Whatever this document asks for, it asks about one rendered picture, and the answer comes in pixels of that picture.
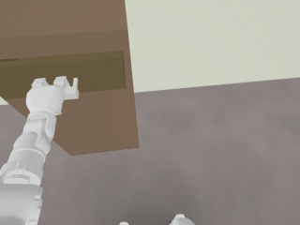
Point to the left robot forearm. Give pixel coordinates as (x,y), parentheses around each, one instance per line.
(27,158)

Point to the handle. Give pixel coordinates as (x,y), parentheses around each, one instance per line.
(72,92)

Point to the robot right shin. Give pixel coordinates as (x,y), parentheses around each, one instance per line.
(179,216)

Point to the cabinet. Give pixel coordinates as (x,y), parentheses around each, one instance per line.
(95,122)

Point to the left robot hand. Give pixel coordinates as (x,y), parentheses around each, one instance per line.
(47,98)

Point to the robot left upper arm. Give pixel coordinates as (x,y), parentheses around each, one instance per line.
(20,204)

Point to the drawer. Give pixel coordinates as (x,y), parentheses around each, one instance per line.
(95,71)

